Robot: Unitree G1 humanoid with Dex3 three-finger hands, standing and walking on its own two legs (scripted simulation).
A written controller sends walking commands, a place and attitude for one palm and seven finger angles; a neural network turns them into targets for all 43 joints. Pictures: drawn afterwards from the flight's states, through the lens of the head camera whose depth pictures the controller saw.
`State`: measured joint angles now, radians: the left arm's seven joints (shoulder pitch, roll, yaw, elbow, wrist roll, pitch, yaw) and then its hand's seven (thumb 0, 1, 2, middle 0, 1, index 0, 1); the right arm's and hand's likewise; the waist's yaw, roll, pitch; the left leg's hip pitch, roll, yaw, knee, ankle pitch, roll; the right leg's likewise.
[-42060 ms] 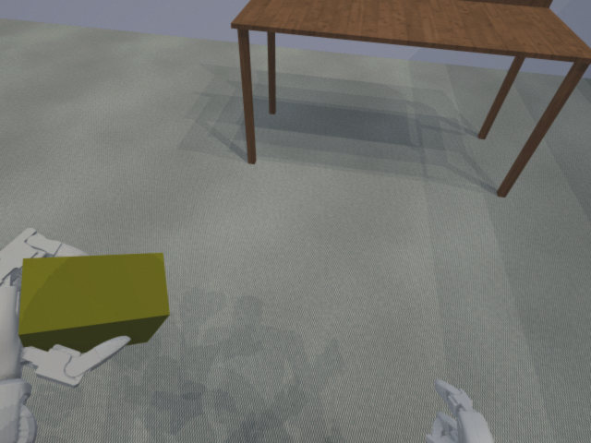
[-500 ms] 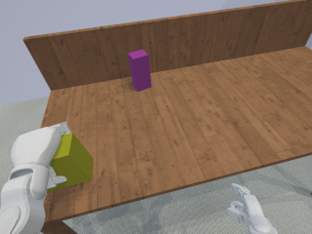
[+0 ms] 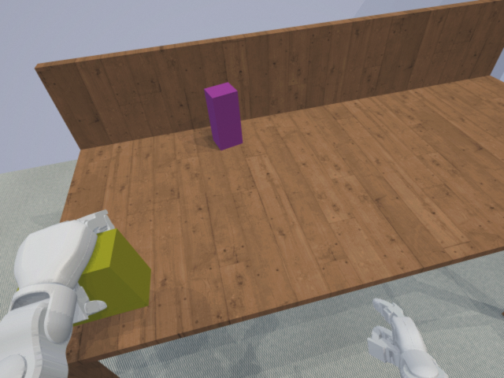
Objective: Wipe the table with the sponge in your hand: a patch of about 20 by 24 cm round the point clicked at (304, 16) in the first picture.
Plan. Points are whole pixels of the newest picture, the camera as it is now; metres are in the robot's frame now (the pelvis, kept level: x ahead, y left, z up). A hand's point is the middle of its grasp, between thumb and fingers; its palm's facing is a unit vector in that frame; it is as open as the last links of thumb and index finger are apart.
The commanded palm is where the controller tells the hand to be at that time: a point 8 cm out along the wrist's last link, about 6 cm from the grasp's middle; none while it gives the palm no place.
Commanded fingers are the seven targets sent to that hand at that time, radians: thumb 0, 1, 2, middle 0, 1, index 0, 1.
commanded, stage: bring the sponge back beside the body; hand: left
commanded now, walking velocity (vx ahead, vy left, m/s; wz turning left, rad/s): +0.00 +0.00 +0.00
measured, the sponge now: (99, 285) +0.20 +0.28 +0.07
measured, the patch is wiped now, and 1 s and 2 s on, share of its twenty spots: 1.00 1.00 1.00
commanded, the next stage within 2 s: step back with the hand held close in 0.56 s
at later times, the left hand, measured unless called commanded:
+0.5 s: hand (85, 277) +0.19 +0.28 +0.11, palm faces +0.09 -0.12 -0.99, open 10.5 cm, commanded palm +0.15 +0.27 +0.18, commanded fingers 0.00 0.10 1.30 -1.20 -1.60 -1.20 -1.60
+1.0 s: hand (101, 254) +0.20 +0.24 +0.15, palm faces +0.32 -0.86 -0.40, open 10.5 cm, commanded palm +0.15 +0.29 +0.17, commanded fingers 0.00 0.10 1.30 -1.20 -1.60 -1.20 -1.60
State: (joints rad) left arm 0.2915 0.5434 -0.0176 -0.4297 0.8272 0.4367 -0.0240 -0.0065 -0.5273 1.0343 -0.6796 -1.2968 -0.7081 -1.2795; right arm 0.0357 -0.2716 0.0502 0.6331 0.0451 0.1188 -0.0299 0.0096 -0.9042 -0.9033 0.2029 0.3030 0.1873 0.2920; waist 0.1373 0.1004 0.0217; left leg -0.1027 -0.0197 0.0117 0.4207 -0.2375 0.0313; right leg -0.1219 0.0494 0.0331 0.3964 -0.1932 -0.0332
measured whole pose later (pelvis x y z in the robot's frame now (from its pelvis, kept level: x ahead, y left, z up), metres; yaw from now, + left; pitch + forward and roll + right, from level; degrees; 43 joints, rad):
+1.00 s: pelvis -0.01 +0.01 -0.01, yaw +1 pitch +1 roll +0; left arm 0.51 0.42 0.32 -0.59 -0.08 -0.06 0.12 -0.01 -0.53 1.04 -0.68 -1.30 -0.71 -1.28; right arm 0.21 -0.23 0.03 0.56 0.02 0.06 -0.07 0.01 -0.90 -0.90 0.20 0.30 0.21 0.30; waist 0.00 -0.02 -0.01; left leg -0.32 -0.04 0.01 0.59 -0.29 0.04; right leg -0.34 0.04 0.02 0.57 -0.26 -0.01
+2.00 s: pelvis -0.14 +0.02 -0.02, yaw -3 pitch +2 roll -4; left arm 0.46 0.37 0.28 -0.57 -0.05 -0.16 0.12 -0.01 -0.53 1.04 -0.68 -1.31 -0.71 -1.29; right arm 0.15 -0.17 0.03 0.59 0.02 -0.05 -0.04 0.01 -0.90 -0.90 0.21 0.30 0.21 0.30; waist 0.00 0.02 0.00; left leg -0.54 0.05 0.01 0.74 -0.27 -0.01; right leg -0.27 0.06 0.03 0.51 -0.27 0.03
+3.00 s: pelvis -0.42 +0.02 -0.04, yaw -1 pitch -1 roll -2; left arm 0.46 0.37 0.33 -0.55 -0.05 -0.12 0.10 -0.01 -0.54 1.04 -0.68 -1.30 -0.71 -1.29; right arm 0.28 -0.21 0.02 0.71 0.03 -0.09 -0.03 0.01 -0.90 -0.90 0.21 0.30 0.21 0.30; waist 0.00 -0.02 -0.07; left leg -0.45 0.05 0.03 1.03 -0.45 0.06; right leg -0.49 0.00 -0.11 0.76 -0.27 -0.06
